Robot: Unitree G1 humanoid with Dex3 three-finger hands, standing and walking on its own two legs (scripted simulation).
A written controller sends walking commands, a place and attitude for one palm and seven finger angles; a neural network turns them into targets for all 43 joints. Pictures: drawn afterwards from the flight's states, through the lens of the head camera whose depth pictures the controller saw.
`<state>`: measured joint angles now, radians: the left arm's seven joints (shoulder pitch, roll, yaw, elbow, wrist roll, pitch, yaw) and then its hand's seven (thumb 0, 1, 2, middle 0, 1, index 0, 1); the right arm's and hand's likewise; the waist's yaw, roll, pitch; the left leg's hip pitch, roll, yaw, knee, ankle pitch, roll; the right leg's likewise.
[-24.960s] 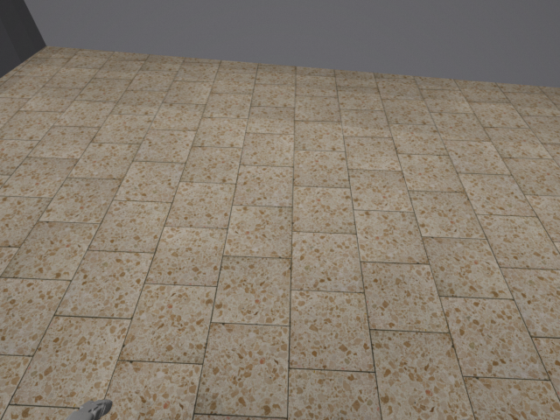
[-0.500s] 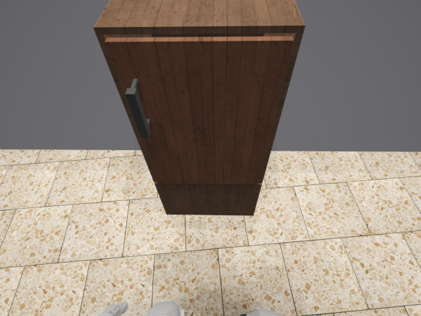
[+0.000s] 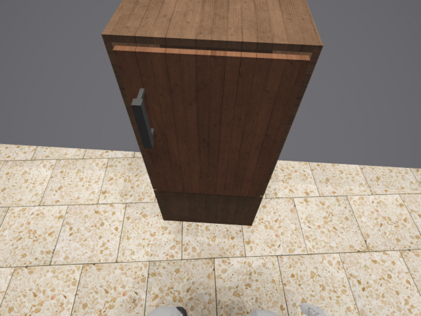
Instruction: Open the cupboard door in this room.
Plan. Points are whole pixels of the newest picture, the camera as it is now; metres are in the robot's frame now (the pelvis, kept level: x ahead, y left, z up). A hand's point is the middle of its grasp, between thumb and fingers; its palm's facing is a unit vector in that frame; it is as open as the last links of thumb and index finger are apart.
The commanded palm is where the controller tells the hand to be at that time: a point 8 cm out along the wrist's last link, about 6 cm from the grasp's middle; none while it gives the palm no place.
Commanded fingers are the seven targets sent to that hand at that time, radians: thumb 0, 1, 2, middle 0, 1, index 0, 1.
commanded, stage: come to a stop and stand still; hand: left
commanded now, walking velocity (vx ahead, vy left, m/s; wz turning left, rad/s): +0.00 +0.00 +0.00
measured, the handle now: (145, 119) +0.54 +0.21 +0.01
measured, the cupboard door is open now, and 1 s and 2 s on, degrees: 0 0 0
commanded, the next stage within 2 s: look again from close up in 0.82 s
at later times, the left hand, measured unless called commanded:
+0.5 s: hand out of the picture -0.02 +0.12 -0.17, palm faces +0.08 -0.98 -0.20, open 7.3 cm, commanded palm none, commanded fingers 0.00 0.90 0.90 -0.20 -0.30 -0.20 -0.30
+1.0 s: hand out of the picture -0.10 +0.11 -0.17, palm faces +0.05 -0.98 -0.17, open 7.4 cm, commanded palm none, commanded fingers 0.00 0.90 0.90 -0.20 -0.30 -0.20 -0.30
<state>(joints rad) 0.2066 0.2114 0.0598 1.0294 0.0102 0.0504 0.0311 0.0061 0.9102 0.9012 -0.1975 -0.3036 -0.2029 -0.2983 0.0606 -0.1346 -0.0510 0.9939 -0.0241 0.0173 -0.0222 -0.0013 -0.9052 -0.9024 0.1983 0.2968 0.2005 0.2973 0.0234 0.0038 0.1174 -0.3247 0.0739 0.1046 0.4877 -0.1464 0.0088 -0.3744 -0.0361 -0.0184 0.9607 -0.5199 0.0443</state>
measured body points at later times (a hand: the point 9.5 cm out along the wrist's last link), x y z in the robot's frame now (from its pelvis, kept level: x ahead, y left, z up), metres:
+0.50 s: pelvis -0.05 -0.06 +0.00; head -0.04 -0.06 +0.45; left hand -0.02 +0.17 -0.15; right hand -0.05 -0.29 -0.16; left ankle -0.08 +0.08 -0.74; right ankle -0.02 -0.15 -0.74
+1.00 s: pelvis -0.07 -0.05 +0.00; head -0.05 -0.05 +0.45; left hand -0.10 +0.16 -0.16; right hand -0.08 -0.26 -0.16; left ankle -0.08 +0.08 -0.74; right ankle -0.02 -0.15 -0.74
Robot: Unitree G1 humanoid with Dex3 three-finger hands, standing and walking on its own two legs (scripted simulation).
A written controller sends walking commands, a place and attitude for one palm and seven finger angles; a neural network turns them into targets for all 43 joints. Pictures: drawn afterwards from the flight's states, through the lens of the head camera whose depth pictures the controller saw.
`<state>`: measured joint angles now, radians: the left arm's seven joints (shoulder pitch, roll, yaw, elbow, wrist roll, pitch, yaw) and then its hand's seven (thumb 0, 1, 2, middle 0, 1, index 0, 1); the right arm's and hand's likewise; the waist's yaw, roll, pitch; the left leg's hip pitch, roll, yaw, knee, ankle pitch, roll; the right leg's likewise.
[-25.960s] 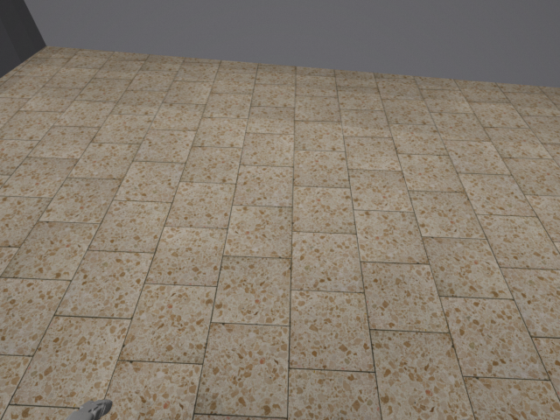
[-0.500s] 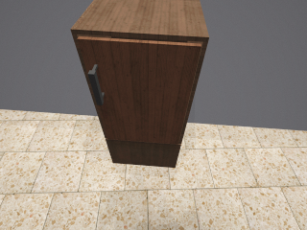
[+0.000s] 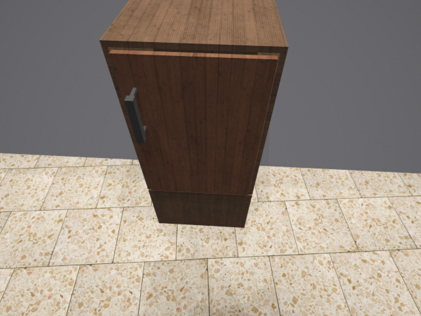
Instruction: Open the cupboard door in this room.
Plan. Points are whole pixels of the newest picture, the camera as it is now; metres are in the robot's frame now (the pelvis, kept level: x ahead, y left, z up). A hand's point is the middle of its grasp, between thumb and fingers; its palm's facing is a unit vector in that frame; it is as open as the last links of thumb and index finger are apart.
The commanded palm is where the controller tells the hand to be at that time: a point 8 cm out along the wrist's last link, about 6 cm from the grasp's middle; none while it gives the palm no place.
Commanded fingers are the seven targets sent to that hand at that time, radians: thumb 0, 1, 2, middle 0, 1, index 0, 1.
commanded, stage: look again from close up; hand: left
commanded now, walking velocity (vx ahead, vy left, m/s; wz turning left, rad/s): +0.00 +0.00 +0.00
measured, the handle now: (137, 116) +0.61 +0.24 +0.00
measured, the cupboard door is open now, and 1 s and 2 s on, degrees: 0 0 0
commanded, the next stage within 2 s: shuffle to correct the standing spot in 0.38 s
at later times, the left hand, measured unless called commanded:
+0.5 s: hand out of the picture -0.01 +0.19 -0.17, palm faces +0.05 -0.98 -0.21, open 7.4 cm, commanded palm none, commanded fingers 0.00 0.90 0.90 -0.20 -0.30 -0.20 -0.30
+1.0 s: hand out of the picture +0.00 +0.19 -0.18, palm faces +0.13 -0.98 -0.16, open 7.4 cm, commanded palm none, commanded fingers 0.00 0.90 0.90 -0.20 -0.30 -0.20 -0.30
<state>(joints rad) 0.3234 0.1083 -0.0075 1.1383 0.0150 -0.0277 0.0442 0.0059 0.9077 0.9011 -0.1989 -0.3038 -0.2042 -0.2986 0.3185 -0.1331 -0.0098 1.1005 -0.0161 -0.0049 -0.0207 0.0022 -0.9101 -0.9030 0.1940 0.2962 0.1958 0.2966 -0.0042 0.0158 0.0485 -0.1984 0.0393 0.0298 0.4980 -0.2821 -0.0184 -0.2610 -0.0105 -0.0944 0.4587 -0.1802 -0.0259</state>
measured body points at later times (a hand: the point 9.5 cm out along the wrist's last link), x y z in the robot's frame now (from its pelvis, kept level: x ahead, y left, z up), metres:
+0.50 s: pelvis -0.02 +0.02 +0.00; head -0.03 +0.01 +0.45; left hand -0.01 +0.24 -0.15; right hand -0.02 -0.20 -0.16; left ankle -0.01 +0.13 -0.74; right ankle +0.04 -0.10 -0.74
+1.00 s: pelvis +0.02 +0.03 -0.01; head +0.02 +0.04 +0.44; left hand +0.00 +0.24 -0.17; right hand -0.02 -0.17 -0.17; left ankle -0.01 +0.12 -0.73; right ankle +0.04 -0.10 -0.74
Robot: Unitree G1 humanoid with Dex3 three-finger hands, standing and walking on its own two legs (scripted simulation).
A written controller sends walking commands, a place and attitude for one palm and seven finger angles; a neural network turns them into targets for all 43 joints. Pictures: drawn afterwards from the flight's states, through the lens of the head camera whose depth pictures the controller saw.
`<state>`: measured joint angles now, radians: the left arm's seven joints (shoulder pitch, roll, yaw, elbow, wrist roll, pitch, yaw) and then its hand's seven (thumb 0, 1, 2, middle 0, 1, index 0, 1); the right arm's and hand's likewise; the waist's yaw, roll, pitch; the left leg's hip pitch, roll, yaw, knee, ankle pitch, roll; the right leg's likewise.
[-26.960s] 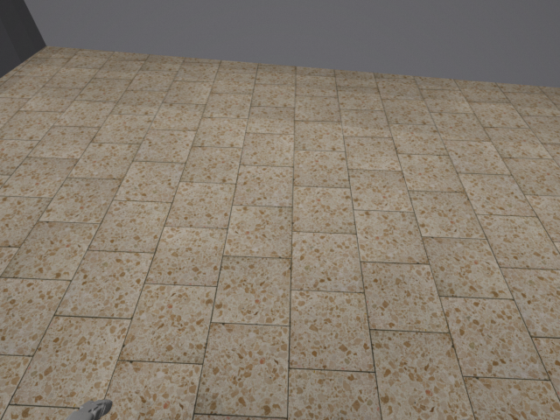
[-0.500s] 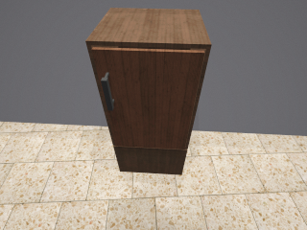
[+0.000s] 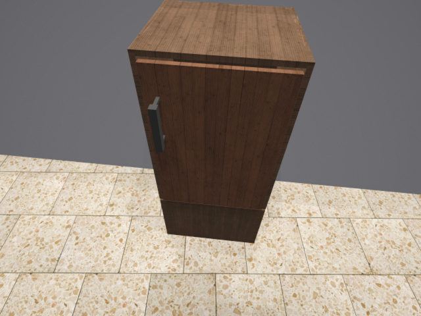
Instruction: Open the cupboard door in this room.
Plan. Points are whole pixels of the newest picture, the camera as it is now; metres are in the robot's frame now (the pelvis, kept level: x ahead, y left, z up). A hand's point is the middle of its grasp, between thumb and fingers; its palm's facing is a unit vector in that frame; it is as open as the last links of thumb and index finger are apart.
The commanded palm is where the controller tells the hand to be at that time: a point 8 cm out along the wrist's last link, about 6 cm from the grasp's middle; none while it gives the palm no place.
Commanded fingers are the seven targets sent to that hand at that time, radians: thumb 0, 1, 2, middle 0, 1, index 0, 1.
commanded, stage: shuffle to correct the standing spot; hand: left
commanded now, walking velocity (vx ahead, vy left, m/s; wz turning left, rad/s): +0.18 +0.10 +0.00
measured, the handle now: (158, 125) +0.59 +0.19 +0.01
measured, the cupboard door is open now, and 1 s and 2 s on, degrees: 0 0 0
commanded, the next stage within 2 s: come to a stop and stand still in 0.04 s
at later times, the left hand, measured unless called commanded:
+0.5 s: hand out of the picture +0.12 +0.20 -0.17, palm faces -0.01 -0.97 -0.23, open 7.3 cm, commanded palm none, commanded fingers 0.00 0.90 0.90 -0.20 -0.30 -0.20 -0.30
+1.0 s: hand out of the picture +0.07 +0.18 -0.16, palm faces +0.02 -0.98 -0.22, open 7.2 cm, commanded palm none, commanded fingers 0.00 0.90 0.90 -0.20 -0.30 -0.20 -0.30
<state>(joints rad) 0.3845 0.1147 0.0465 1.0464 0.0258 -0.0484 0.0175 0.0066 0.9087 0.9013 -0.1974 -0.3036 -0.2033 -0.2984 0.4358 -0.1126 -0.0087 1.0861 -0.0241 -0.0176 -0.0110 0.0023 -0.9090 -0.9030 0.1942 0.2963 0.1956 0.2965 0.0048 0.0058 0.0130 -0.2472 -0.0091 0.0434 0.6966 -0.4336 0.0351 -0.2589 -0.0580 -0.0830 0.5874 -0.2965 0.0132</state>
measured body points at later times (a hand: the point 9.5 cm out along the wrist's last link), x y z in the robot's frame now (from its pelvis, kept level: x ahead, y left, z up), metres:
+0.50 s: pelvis +0.06 +0.02 +0.00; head +0.08 +0.01 +0.45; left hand +0.12 +0.25 -0.15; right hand +0.05 -0.18 -0.16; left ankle +0.05 +0.11 -0.73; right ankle +0.11 -0.09 -0.73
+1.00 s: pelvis +0.04 +0.00 +0.01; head +0.04 +0.00 +0.46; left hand +0.07 +0.23 -0.14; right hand +0.02 -0.21 -0.15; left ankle +0.05 +0.11 -0.73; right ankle +0.11 -0.09 -0.73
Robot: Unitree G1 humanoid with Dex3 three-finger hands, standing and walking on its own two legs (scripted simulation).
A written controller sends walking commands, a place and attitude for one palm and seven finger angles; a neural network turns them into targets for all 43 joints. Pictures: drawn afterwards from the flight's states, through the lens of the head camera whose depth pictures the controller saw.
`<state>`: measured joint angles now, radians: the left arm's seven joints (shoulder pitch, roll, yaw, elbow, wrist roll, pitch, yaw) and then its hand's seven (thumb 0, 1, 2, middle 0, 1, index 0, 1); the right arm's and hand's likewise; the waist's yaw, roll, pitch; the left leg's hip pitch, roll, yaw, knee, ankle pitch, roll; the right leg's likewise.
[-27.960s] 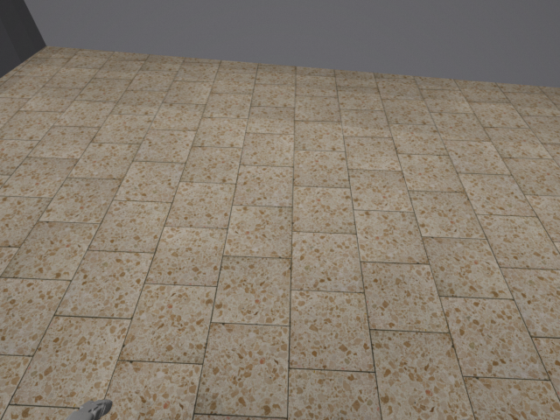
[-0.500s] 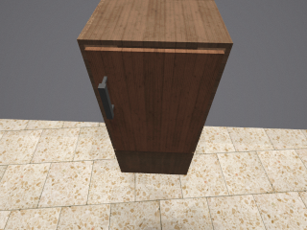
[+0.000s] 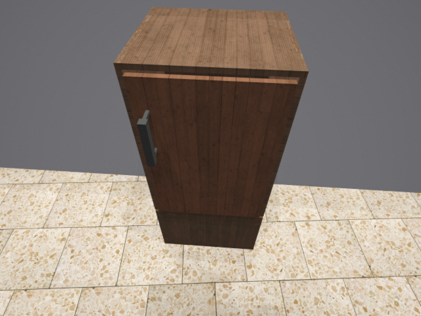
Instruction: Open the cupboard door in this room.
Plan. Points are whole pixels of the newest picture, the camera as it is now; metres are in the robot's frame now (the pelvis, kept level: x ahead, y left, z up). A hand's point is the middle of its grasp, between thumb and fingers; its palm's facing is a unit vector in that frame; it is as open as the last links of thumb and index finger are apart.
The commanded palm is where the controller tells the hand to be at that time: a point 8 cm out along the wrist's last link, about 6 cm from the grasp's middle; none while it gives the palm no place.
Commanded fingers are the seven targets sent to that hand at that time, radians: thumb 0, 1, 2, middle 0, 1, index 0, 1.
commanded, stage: come to a stop and stand still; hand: left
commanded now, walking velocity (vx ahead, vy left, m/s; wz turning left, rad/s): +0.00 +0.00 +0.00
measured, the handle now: (149, 138) +0.55 +0.20 +0.00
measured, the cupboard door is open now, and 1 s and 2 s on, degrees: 0 0 0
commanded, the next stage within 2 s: look again from close up in 0.32 s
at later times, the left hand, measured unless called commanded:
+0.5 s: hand out of the picture +0.03 +0.19 -0.17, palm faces +0.06 -0.98 -0.21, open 7.3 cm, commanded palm none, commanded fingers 0.00 0.90 0.90 -0.20 -0.30 -0.20 -0.30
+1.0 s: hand out of the picture -0.01 +0.19 -0.17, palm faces +0.03 -0.98 -0.18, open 7.4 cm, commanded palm +0.10 +0.23 -0.07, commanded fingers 0.00 0.85 0.88 -0.20 -0.33 -0.20 -0.33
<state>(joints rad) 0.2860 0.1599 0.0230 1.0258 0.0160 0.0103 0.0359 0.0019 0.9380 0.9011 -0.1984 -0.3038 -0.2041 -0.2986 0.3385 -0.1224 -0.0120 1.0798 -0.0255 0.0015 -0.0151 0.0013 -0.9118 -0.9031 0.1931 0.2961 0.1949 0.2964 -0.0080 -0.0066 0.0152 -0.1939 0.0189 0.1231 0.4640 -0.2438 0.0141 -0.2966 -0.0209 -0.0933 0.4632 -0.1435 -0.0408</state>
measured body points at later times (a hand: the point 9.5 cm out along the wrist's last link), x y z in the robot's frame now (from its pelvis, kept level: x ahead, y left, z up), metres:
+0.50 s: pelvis +0.01 +0.01 +0.00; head -0.02 +0.01 +0.45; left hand +0.03 +0.25 -0.15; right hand +0.02 -0.21 -0.16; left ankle +0.01 +0.11 -0.74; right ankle +0.07 -0.09 -0.74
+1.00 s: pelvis +0.01 +0.03 +0.00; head +0.00 +0.03 +0.45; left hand -0.01 +0.24 -0.16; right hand +0.00 -0.19 -0.16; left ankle +0.01 +0.11 -0.74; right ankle +0.07 -0.09 -0.74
